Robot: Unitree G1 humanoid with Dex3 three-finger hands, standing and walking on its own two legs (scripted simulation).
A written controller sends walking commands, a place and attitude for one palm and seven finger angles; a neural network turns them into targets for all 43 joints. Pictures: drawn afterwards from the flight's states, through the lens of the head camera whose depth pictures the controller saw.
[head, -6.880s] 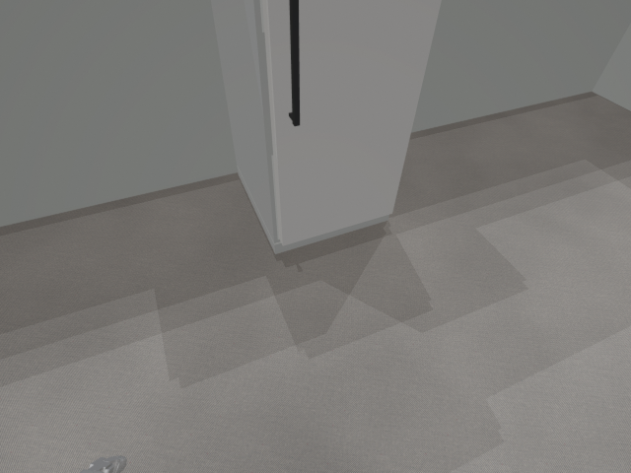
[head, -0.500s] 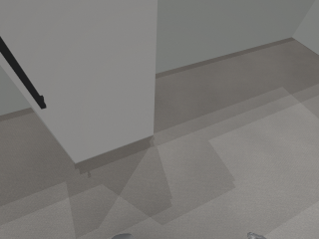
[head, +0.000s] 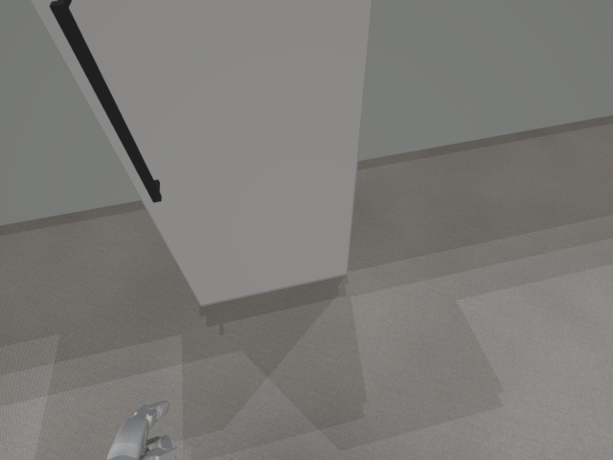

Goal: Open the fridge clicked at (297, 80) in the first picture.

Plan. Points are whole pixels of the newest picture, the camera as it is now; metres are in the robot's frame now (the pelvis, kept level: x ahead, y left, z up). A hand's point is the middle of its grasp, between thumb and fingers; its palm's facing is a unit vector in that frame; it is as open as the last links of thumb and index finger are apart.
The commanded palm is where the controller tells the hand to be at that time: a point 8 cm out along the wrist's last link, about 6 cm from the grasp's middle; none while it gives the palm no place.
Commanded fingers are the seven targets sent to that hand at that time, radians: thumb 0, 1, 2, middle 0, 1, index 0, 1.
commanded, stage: turn to face it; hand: left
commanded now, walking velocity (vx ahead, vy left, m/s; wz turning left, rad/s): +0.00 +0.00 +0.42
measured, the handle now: (119, 117) +0.65 +0.35 +0.09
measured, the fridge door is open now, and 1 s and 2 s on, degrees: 0 0 0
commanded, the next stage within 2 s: take the last steps up to it in 0.26 s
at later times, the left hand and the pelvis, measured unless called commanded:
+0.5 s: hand out of the picture -0.09 +0.21 -0.17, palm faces +0.31 -0.92 -0.23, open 7.4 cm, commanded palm none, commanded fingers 0.00 0.90 0.90 -0.20 -0.30 -0.20 -0.30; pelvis -0.03 +0.02 +0.00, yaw +13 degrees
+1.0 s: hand out of the picture +0.15 +0.23 -0.16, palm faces +0.21 -0.96 -0.21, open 7.4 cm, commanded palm none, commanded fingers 0.00 0.90 0.90 -0.20 -0.30 -0.20 -0.30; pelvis +0.10 +0.03 -0.01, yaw +14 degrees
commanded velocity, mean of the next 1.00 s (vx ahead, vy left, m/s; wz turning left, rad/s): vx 0.19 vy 0.00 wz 0.13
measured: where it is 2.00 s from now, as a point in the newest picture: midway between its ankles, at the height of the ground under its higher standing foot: (308, 455)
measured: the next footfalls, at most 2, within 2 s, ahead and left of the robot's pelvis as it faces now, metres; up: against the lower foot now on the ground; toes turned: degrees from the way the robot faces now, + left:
left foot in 0.48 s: -0.04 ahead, +0.13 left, +0.00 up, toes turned +16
right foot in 1.00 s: +0.25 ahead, -0.05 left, +0.00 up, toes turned +7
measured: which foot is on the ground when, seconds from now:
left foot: down 0.00-0.00, up 0.02-0.46, down 0.48-1.00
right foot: down 0.00-0.48, up 0.50-0.98, down 1.00-1.00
